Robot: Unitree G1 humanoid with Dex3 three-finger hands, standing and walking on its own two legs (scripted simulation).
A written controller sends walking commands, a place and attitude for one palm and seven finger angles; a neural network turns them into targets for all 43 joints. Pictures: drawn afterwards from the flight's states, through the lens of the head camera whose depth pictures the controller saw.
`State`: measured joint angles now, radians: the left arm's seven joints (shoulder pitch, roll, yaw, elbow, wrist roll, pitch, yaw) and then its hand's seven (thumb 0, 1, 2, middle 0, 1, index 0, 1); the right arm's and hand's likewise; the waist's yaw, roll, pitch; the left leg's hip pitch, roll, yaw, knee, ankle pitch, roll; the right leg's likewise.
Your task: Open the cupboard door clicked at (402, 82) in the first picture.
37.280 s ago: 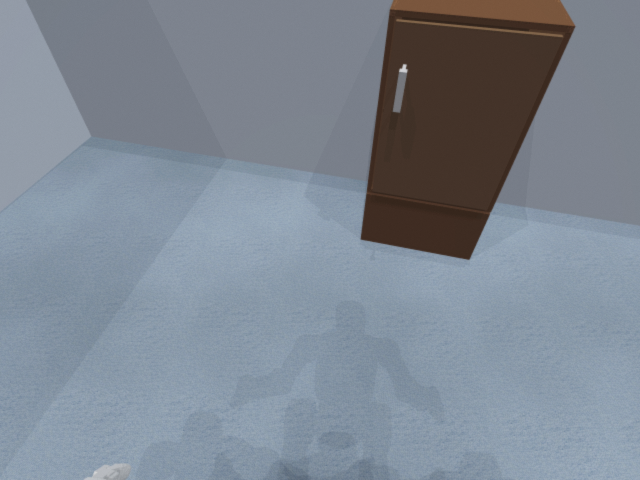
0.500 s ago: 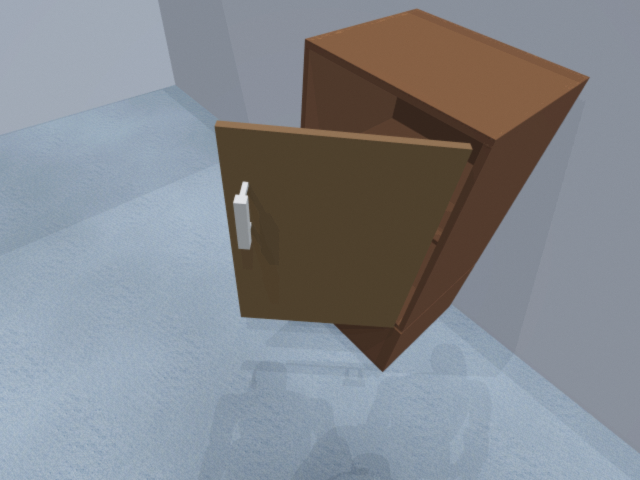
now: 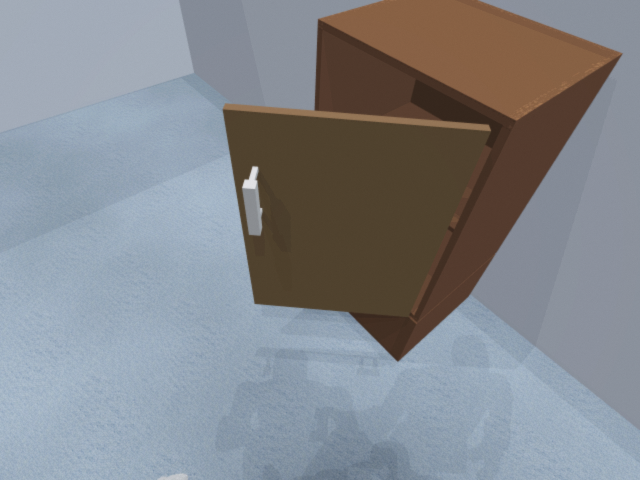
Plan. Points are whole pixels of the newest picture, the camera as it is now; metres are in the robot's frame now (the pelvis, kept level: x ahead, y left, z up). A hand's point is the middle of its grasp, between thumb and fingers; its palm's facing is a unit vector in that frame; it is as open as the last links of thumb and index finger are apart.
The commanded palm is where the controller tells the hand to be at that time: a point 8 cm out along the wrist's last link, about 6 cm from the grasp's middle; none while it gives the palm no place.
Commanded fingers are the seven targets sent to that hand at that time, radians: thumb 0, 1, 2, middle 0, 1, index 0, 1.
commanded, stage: come to a stop and stand still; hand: left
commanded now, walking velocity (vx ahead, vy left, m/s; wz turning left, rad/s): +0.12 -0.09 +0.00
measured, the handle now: (255, 201) +0.58 +0.16 -0.03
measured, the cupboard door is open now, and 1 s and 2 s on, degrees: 45 45 45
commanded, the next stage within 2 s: look again from close up in 0.98 s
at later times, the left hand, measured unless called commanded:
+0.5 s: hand out of the picture -0.01 +0.15 -0.17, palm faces -0.03 -0.98 -0.20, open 7.4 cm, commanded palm none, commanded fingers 0.00 0.90 0.90 -0.20 -0.30 -0.20 -0.30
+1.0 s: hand out of the picture +0.00 +0.13 -0.16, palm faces +0.02 -0.98 -0.20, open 7.3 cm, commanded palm none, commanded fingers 0.00 0.90 0.90 -0.20 -0.30 -0.20 -0.30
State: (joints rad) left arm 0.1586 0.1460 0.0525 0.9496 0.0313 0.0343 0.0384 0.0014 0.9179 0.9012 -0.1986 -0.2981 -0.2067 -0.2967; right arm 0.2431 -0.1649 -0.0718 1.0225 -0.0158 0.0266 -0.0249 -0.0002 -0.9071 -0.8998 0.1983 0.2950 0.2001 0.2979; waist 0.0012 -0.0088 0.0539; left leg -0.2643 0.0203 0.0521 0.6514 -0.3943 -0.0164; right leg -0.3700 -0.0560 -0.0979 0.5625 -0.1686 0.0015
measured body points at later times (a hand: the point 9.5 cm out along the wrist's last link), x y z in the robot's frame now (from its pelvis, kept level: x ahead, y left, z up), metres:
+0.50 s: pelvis -0.02 -0.02 +0.00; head +0.01 -0.02 +0.45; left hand +0.00 +0.20 -0.15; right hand -0.05 -0.24 -0.16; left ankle +0.00 +0.10 -0.72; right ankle -0.03 -0.15 -0.73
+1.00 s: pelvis +0.00 -0.04 +0.01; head +0.01 -0.04 +0.46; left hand +0.00 +0.18 -0.14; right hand +0.01 -0.27 -0.15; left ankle +0.00 +0.10 -0.72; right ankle -0.03 -0.15 -0.72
